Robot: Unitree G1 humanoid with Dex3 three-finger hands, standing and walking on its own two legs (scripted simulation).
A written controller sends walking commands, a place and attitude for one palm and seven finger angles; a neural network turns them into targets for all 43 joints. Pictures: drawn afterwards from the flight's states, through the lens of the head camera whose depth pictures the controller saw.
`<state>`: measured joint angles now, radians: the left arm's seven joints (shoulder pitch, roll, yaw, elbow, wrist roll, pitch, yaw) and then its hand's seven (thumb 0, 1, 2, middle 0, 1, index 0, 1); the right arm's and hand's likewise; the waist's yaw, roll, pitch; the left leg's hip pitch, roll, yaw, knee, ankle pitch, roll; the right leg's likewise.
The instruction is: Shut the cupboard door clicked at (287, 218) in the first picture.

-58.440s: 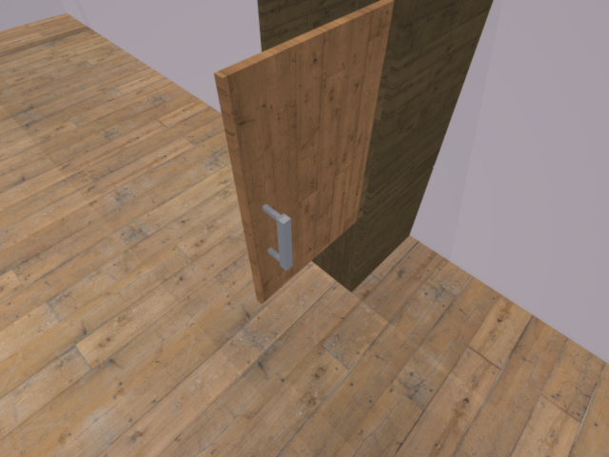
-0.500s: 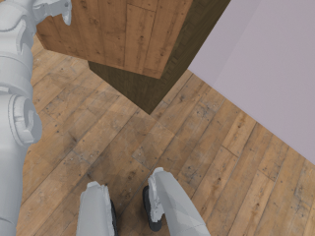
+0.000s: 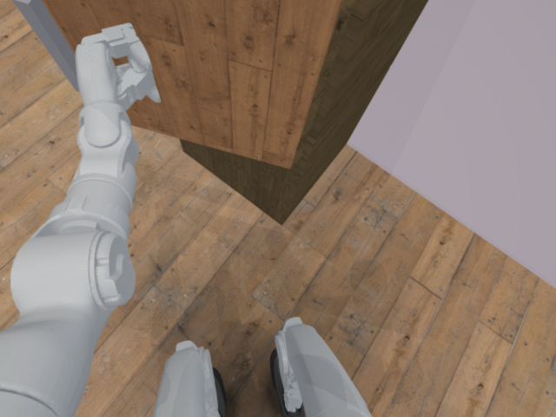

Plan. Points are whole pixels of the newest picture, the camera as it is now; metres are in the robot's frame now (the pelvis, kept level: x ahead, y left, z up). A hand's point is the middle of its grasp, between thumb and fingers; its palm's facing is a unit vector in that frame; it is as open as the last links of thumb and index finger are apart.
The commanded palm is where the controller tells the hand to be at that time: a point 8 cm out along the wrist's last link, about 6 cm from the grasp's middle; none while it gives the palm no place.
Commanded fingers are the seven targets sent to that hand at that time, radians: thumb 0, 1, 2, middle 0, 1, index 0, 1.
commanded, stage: pull the fist back off the door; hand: left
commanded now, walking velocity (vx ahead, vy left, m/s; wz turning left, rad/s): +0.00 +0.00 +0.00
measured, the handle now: (66, 37) +0.65 +0.18 +0.04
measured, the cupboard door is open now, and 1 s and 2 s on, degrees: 23 23 23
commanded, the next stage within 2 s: draw the hand back to the body in 0.38 s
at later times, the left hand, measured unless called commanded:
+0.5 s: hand (153, 124) +0.50 +0.08 +0.04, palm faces +0.03 -1.00 -0.05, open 3.1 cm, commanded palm +0.47 +0.13 +0.05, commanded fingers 0.00 0.90 0.90 -1.30 -1.50 -1.30 -1.50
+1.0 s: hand (30, 196) +0.37 +0.15 +0.15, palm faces +0.02 -1.00 -0.03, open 3.1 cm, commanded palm +0.33 +0.21 +0.16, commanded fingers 0.00 0.90 0.90 -1.13 -1.32 -1.13 -1.32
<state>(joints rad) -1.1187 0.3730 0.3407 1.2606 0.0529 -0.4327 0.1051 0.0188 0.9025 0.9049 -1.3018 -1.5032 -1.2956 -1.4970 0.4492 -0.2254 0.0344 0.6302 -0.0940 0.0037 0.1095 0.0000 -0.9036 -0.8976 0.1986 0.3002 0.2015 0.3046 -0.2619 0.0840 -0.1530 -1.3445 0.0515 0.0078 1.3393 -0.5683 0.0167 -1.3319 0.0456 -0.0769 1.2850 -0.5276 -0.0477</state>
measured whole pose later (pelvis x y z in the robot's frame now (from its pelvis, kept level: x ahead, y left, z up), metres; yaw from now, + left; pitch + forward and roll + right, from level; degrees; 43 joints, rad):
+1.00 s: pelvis +0.01 +0.01 +0.09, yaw +2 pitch +13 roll -1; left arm -0.24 0.20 0.10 0.50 -0.18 -0.39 -0.08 0.02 0.90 0.90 -1.29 -1.49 -1.28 -1.48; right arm 0.30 -0.27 -0.01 0.57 0.03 0.02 -0.01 0.01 -0.90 -0.90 0.20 0.30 0.20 0.30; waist -0.06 0.04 -0.12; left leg -0.71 0.01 0.03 0.92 -0.44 0.02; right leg -0.70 0.02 -0.05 0.90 -0.42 -0.03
